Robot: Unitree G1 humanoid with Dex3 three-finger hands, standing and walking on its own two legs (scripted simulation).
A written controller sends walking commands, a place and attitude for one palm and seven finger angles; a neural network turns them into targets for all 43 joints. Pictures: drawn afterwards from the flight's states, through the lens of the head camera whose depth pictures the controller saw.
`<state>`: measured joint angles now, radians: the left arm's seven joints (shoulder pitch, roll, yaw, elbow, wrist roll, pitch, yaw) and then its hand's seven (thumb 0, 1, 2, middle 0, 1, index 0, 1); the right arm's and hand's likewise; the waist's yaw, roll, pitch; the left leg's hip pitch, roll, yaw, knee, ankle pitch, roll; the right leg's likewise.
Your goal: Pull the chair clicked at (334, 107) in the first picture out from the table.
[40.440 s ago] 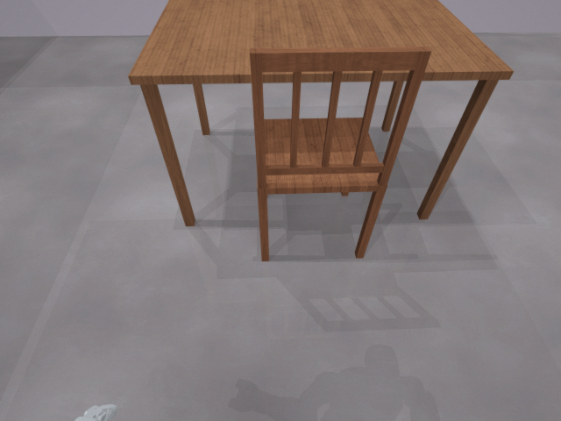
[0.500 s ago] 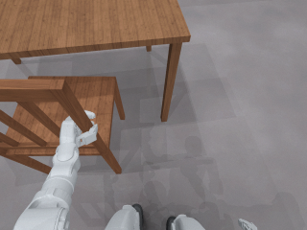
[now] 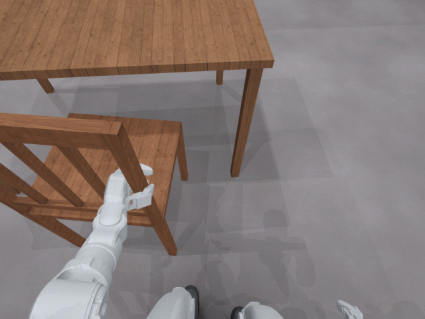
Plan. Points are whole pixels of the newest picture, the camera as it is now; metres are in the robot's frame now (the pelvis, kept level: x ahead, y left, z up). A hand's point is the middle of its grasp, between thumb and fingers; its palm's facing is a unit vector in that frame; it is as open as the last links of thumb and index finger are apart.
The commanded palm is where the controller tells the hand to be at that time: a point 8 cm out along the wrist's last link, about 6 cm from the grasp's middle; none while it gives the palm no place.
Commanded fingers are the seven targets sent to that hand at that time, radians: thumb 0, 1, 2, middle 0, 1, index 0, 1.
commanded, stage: step backward, pulling the chair out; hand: left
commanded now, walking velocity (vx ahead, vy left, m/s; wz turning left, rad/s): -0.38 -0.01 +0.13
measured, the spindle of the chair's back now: (50, 178) +0.40 +0.38 -0.07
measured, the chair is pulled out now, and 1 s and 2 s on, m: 0.13 0.13 0.14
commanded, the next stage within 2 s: stop walking, hand still on the chair in 1.62 s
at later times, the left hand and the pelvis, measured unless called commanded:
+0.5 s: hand (145, 193) +0.36 +0.16 -0.06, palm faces +0.08 -0.98 -0.18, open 6.0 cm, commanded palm +0.36 +0.21 -0.05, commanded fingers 0.00 0.90 0.90 -0.50 -1.45 -0.50 -1.45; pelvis -0.01 -0.01 +0.00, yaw +0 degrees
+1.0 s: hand (145, 194) +0.36 +0.15 -0.06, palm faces +0.08 -0.98 -0.18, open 6.1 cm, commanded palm +0.36 +0.21 -0.05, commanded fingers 0.00 0.90 0.90 -0.50 -1.45 -0.50 -1.45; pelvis +0.00 -0.01 +0.00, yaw +1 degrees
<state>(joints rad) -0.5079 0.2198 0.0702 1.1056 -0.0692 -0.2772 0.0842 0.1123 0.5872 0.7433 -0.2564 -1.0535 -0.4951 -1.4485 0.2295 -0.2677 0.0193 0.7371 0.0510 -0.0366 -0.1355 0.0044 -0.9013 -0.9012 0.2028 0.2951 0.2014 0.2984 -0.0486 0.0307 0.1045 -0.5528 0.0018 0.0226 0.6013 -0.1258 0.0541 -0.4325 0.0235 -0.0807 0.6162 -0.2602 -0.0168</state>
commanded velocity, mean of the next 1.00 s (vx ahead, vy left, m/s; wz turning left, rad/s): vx -0.38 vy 0.00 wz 0.12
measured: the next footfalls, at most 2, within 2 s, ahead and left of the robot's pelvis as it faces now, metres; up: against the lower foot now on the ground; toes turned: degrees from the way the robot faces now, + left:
none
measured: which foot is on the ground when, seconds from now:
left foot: down 0.00-1.00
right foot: down 0.00-1.00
